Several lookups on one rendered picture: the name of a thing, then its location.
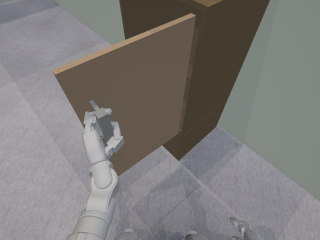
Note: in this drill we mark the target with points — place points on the handle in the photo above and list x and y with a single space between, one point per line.
103 121

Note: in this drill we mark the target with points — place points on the robot right shin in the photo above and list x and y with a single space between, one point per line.
192 232

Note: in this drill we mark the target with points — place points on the left robot forearm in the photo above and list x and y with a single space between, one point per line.
96 216

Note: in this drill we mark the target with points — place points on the robot left hand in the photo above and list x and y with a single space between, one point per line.
92 139

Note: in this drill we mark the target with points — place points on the robot shin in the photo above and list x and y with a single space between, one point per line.
192 232
129 230

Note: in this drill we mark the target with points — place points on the robot right hand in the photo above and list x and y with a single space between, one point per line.
244 229

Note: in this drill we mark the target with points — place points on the robot left shin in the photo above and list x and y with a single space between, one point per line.
129 230

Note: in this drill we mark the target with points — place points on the cupboard door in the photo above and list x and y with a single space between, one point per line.
142 80

